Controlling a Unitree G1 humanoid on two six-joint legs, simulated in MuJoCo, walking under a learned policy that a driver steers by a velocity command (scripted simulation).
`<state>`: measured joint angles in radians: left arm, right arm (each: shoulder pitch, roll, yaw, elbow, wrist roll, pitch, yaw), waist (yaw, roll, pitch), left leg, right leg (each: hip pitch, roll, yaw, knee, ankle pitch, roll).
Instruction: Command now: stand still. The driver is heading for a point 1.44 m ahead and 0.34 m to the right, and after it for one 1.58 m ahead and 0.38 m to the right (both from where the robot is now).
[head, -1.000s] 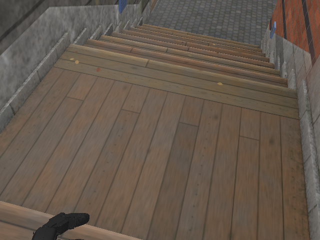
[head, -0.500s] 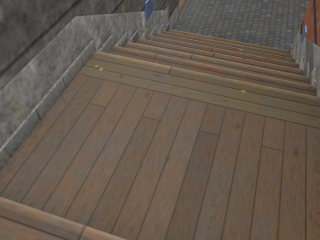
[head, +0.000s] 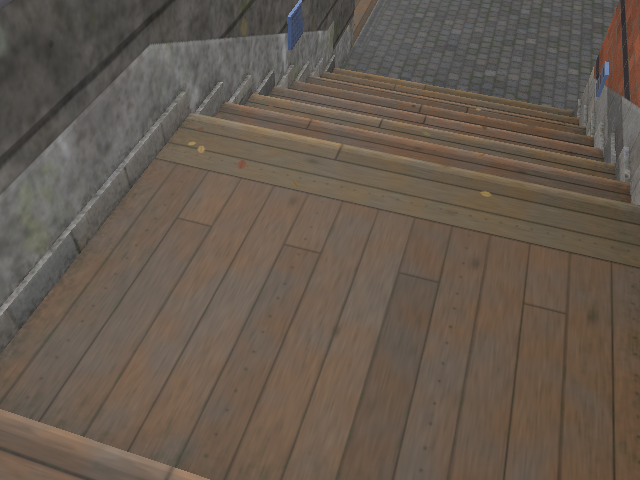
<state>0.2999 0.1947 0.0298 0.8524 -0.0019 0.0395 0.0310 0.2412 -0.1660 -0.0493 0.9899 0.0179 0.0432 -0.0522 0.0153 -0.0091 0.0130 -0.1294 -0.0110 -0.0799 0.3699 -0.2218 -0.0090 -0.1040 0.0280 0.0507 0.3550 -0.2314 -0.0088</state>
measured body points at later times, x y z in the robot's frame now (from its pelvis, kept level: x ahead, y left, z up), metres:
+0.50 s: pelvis +0.03 +0.01 -0.02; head +0.03 +0.02 +0.43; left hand +0.01 +0.25 -0.16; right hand +0.04 -0.24 -0.16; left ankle -0.01 +0.13 -0.74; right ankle -0.03 -0.12 -0.75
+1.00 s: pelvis +0.27 -0.02 -0.16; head +0.29 -0.03 +0.29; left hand +0.45 +0.20 -0.26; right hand +0.17 -0.26 -0.31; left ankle +0.06 +0.13 -0.64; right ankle +0.30 -0.10 -0.90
